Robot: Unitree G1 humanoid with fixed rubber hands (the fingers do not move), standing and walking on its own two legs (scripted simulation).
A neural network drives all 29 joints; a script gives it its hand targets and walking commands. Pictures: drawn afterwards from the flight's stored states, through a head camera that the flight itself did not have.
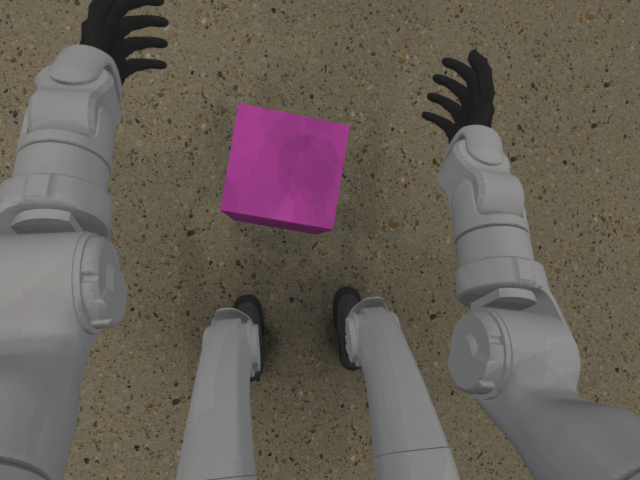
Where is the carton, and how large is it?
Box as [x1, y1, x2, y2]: [220, 103, 349, 234]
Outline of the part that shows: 238,103 220,209 235,220 317,234 332,229 349,125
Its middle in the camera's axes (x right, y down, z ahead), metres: -0.07 -0.14 +0.84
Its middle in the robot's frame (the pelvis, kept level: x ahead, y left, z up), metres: +0.50 +0.00 -0.52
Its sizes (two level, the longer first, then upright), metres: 0.210 0.200 0.250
